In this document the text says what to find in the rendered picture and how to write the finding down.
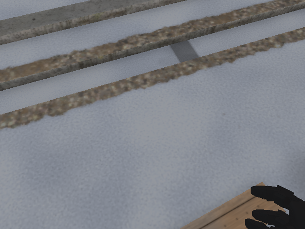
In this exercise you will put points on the right robot hand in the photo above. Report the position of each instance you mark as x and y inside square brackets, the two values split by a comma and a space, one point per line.
[279, 219]

